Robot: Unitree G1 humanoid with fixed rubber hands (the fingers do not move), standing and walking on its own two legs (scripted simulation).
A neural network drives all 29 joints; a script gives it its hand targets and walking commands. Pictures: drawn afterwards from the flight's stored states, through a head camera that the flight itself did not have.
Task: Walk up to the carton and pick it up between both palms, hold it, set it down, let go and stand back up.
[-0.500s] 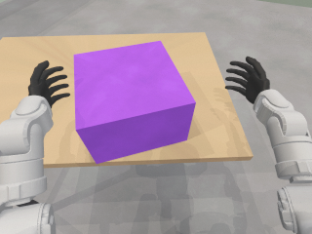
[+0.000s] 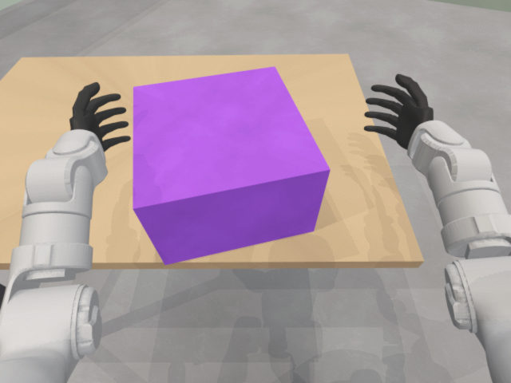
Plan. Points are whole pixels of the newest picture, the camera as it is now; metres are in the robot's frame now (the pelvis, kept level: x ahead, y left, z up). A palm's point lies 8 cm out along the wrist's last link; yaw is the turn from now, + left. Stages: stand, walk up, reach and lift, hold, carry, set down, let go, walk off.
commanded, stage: reach and lift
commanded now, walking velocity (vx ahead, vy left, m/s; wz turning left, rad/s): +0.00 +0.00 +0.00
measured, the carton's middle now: (223, 159) +0.45 +0.10 +0.08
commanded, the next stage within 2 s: none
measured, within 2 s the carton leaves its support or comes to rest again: neither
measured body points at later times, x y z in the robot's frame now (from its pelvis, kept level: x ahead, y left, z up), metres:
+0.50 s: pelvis +0.00 +0.00 +0.00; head +0.03 -0.01 +0.45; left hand +0.38 +0.27 +0.12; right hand +0.46 -0.16 +0.13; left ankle +0.01 +0.16 -0.74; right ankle +0.02 -0.11 -0.74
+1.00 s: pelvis +0.00 +0.00 +0.00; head +0.04 -0.01 +0.45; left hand +0.38 +0.27 +0.12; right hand +0.46 -0.12 +0.12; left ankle +0.01 +0.16 -0.74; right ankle +0.02 -0.11 -0.74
